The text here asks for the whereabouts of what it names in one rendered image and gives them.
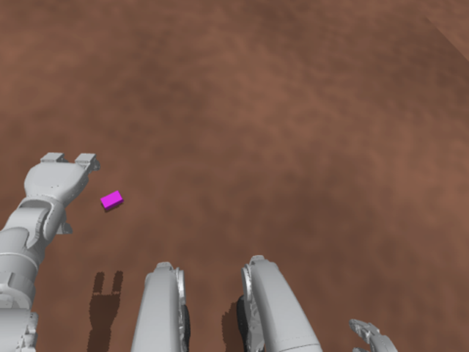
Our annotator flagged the small box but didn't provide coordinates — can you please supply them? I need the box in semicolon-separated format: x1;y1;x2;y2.
100;190;124;210

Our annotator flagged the right robot foot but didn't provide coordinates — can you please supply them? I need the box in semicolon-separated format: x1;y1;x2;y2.
237;295;265;352

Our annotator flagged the right robot hand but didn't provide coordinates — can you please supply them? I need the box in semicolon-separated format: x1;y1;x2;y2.
349;319;398;352

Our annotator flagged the left robot arm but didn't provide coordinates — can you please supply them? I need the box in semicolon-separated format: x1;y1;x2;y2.
0;195;65;352

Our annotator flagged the left robot hand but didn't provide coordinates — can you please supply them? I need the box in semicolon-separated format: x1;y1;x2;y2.
24;153;100;235

